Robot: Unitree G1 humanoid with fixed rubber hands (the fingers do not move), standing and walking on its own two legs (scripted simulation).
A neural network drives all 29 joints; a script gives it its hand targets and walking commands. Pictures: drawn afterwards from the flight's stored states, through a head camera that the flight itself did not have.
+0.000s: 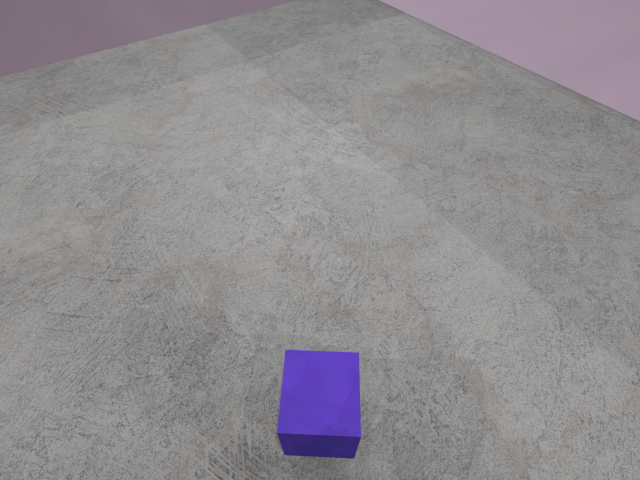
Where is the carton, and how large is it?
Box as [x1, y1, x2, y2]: [277, 350, 360, 457]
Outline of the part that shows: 285,350 277,434 284,454 353,457 360,438 358,353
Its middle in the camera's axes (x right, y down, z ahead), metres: +0.01 +0.45 +1.08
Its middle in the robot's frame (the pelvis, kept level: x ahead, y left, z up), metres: +0.41 +0.02 -0.65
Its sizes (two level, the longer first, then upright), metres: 0.210 0.200 0.250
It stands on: the floor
